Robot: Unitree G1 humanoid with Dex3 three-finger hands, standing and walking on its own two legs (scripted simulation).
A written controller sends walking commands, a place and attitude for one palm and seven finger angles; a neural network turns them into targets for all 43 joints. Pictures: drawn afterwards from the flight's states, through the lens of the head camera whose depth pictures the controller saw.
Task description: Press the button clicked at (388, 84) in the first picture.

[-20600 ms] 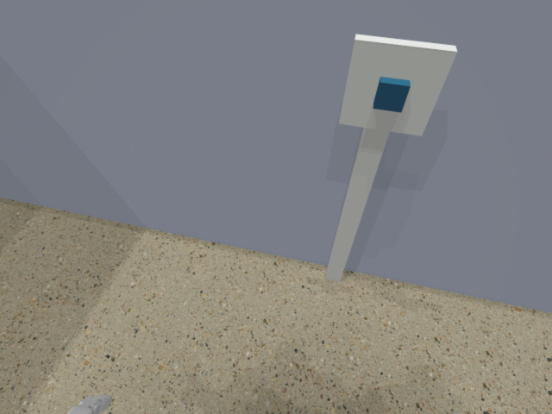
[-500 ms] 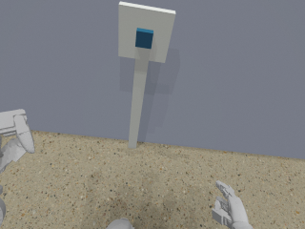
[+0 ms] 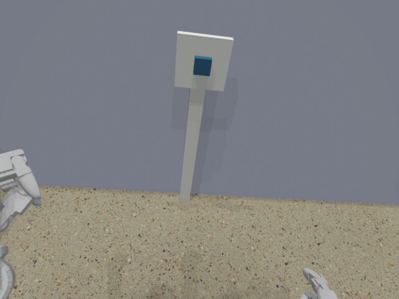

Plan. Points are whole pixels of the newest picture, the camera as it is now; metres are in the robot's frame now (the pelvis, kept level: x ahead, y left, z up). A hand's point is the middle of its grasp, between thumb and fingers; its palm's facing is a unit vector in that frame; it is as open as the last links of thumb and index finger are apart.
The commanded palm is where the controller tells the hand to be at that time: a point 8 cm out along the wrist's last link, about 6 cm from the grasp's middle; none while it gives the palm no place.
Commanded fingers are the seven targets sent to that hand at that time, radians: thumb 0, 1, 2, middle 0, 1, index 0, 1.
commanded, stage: stop stepping back and stand still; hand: left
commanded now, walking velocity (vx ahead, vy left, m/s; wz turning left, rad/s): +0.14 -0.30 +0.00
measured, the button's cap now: (202, 65) +0.88 +0.04 +0.14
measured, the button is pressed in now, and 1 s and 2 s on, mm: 0 0 0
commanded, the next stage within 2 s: let the arm hang, fingers relaxed in 0.34 s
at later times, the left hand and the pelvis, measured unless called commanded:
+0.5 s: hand (42, 230) +0.18 +0.26 +0.13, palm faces +0.34 -0.82 -0.46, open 3.1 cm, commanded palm none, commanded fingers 0.00 0.90 0.90 -1.15 -1.34 -1.15 -1.34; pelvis -0.01 +0.01 +0.02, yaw +2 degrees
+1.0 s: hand out of the picture +0.00 +0.19 -0.14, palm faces +0.12 -0.96 -0.27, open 5.3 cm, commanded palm none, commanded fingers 0.00 0.90 0.90 -0.24 -0.34 -0.24 -0.34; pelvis -0.01 -0.01 +0.03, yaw +4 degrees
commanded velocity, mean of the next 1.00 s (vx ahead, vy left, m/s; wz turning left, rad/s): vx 0.05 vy -0.03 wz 0.00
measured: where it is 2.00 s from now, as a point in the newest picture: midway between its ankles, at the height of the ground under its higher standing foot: outside the picture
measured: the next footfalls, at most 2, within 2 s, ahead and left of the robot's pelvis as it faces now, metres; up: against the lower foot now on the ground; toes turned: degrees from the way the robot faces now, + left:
right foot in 0.28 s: +0.02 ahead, -0.09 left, +0.00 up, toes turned +2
left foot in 0.52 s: +0.06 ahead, +0.15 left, +0.00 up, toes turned +6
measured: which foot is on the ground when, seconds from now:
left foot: down 0.00-0.26, up 0.28-0.50, down 0.52-0.68, up 0.70-0.94, down 0.96-1.00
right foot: up 0.00-0.26, down 0.28-1.00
